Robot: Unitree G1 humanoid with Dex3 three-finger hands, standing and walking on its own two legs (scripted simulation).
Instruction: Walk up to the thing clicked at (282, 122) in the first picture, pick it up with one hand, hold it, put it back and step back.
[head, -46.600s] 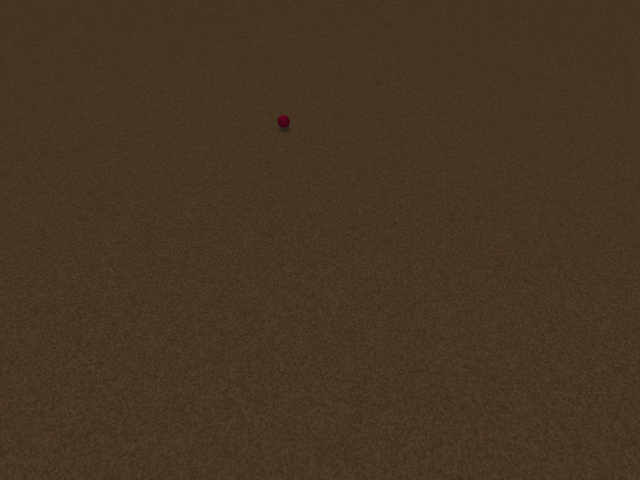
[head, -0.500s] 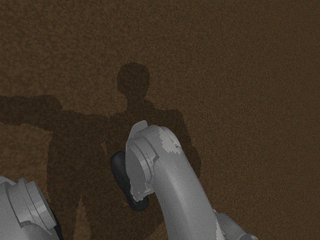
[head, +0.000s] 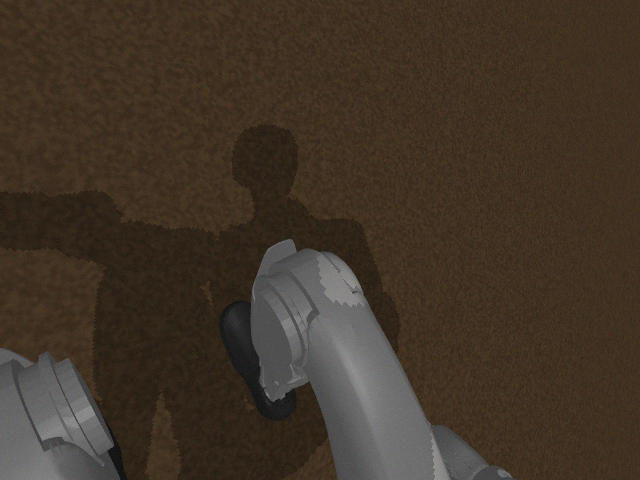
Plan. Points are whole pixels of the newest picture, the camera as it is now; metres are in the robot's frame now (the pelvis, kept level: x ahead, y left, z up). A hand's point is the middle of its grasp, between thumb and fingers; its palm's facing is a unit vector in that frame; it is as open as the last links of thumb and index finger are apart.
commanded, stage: open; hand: left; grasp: from above
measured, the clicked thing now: out of the picture +0.50 +0.35 -0.28
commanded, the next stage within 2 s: withdraw in 0.40 s
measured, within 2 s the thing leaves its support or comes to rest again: neither
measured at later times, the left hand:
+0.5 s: hand out of the picture +0.48 +0.34 -0.26, palm faces -0.44 -0.15 -0.88, open 13.9 cm
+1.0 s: hand out of the picture +0.49 +0.37 -0.10, palm faces -0.40 -0.10 -0.91, open 14.1 cm
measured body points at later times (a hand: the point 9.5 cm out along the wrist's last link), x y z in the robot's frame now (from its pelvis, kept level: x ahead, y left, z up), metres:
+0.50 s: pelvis +0.00 +0.00 +0.00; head +0.30 +0.14 +0.30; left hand +0.50 +0.35 -0.21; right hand +0.03 -0.24 -0.05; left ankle +0.06 +0.12 -0.28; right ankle +0.13 -0.12 -0.28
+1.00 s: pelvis +0.00 +0.00 +0.03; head +0.25 +0.11 +0.39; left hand +0.51 +0.38 -0.05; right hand +0.08 -0.27 -0.05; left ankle +0.06 +0.12 -0.28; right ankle +0.13 -0.12 -0.28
